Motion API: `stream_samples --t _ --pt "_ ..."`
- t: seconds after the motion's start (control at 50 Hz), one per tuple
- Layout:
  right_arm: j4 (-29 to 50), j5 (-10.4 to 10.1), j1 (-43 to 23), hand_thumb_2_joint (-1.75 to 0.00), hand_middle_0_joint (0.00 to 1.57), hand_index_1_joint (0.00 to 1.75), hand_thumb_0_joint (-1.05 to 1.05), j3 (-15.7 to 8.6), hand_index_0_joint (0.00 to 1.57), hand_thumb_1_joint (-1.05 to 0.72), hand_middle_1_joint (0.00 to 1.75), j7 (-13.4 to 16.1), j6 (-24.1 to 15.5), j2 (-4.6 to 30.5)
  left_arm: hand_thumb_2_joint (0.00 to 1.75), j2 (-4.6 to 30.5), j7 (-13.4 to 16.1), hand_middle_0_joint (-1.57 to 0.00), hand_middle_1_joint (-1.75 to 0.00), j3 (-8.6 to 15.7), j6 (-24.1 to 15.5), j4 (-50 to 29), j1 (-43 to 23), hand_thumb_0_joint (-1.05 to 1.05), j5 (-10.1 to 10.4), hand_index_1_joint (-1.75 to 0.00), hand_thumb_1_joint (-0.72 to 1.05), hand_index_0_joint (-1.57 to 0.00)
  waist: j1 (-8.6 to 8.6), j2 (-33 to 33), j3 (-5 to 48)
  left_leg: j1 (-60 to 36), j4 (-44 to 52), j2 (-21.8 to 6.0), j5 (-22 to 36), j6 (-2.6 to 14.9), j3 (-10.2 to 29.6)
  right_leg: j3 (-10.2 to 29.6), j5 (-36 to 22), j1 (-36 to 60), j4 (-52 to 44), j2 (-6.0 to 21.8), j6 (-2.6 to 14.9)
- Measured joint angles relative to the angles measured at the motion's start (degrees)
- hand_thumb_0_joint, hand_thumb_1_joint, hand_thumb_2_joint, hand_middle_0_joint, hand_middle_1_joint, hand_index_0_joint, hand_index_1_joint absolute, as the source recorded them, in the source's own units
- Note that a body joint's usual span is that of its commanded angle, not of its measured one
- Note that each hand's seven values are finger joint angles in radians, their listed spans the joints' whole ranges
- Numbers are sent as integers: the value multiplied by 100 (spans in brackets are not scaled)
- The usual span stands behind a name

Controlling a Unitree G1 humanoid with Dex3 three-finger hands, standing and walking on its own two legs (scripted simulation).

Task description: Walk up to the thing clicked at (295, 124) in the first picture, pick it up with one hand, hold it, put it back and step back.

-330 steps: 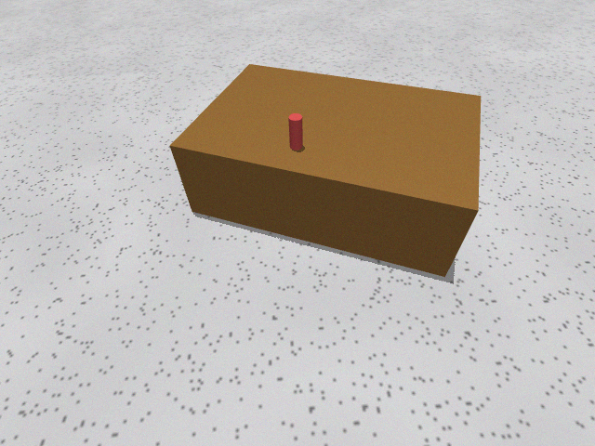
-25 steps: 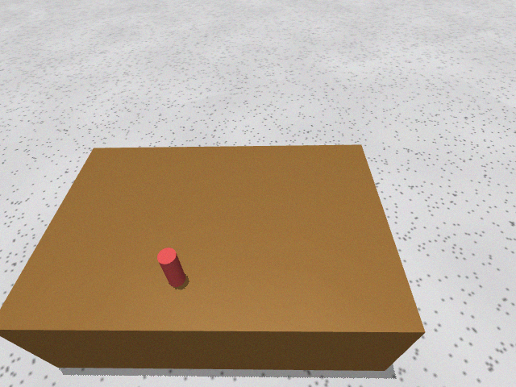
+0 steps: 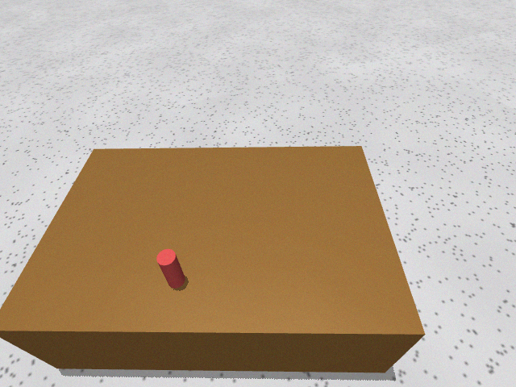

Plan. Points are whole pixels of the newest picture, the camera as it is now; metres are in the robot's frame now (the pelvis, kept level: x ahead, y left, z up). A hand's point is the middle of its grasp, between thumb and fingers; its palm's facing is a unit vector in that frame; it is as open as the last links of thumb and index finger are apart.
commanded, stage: stand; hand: left
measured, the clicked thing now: (171, 269) +0.50 +0.28 -0.33
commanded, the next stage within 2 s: go down in 0.08 s
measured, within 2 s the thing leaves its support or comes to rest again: neither
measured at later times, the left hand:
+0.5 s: hand out of the picture +0.15 +0.26 -0.15, palm faces +0.05 -0.93 -0.36, open 12.7 cm
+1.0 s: hand out of the picture +0.15 +0.28 -0.14, palm faces +0.05 -0.94 -0.34, open 16.9 cm
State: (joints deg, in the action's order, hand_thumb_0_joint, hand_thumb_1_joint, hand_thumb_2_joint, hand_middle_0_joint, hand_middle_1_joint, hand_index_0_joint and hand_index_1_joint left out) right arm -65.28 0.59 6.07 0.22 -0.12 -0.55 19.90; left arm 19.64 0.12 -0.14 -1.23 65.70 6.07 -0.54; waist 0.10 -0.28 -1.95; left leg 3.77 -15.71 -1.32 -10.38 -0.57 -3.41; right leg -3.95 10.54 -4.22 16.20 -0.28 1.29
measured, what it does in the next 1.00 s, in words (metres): stands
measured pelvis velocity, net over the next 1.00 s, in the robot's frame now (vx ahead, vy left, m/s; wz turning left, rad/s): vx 0.01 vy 0.02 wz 0.02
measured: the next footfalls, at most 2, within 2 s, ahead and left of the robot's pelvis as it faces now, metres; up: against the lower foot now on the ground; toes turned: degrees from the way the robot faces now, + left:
none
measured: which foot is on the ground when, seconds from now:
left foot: down 0.00-1.00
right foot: down 0.00-1.00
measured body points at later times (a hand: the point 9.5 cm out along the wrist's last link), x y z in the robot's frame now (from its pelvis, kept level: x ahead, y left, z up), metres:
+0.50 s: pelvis -0.01 +0.00 -0.01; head +0.03 +0.00 +0.43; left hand +0.15 +0.31 -0.12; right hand +0.08 -0.26 -0.14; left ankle -0.02 +0.12 -0.75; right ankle -0.02 -0.10 -0.75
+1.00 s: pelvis +0.01 +0.02 -0.03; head +0.04 +0.03 +0.42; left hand +0.14 +0.33 -0.12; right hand +0.16 -0.23 -0.12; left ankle -0.02 +0.12 -0.75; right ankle -0.02 -0.10 -0.75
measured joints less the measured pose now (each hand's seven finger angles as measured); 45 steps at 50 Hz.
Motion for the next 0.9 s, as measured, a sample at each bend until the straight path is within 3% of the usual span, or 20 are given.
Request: stream_samples --t 0.2,0.22,0.28,0.36,0.44,0.54,0.64,0.76,0.9 --pt "-13 2 35 -90 20 30 1 1 20 -91 30 -7 3 -4 89 5 -6 -21 -30 8 5 4 23 1 4 -30 90 -20 0 3 -23 7 1 -8 2 -7 1 0 -1 -8 -1 -8 10" --pt "199 -84 122 -90 20 30 1 10 20 -91 30 34 32 -6 88 -15 18 -20 -30 43 23 -139 59 1 66 -29 89 -20 20 -2 12 136 -96 -4 -30 1 19 -18 33 -126 90 1 12" --pt "935 -285 386 -91 20 30 1 5 20 -94 30 166 -102 -74 82 -144 64 -15 -24 293 -43 -351 -289 1 131 -24 83 -15 38 -20 -81 634 -534 19 -152 30 111 -107 181 -578 507 50 19" --pt "1481 -287 494 -91 20 30 1 -64 20 -96 30 216 -118 -327 65 -106 -60 -9 -17 657 23 -488 -829 1 -102 -16 66 -9 50 44 -95 1266 -1000 8 -274 28 114 -105 316 -1223 1000 70 37" --pt "1872 -277 711 -91 20 30 1 -119 20 -96 30 228 -92 -551 45 -30 -141 -6 -12 916 312 -960 -794 1 -321 -10 45 -7 116 89 67 1533 -1243 -8 -391 30 79 -66 416 -1504 1237 67 39" --pt "2249 -334 936 -90 20 30 1 -86 20 -94 30 290 -84 -580 27 -24 -95 -5 -8 864 981 -1649 -409 1 -327 -6 19 -6 163 -5 273 1538 -1365 5 -513 64 66 -50 492 -1478 1290 84 -2" --pt "2543 -339 884 -89 20 30 1 -70 20 -91 30 338 -243 -530 17 -69 -127 -5 -7 821 1486 -2175 -116 1 -188 -6 -6 -6 142 -62 319 1689 -1618 25 -663 110 56 -35 606 -1606 1489 117 -48" --pt "2699 -294 740 -88 20 30 1 -50 20 -88 30 391 -441 -511 11 -118 -225 -7 -7 828 1685 -2861 180 0 -174 -7 -31 -7 68 7 316 1907 -1948 47 -843 142 100 -73 763 -1773 1754 153 -87" --pt "2788 -242 668 -88 20 30 1 -19 20 -85 30 482 -575 -528 8 -80 -230 -7 -8 821 1895 -3568 523 0 -219 -7 -42 -8 74 13 464 2085 -2299 41 -1078 169 152 -117 946 -1878 1987 161 -122"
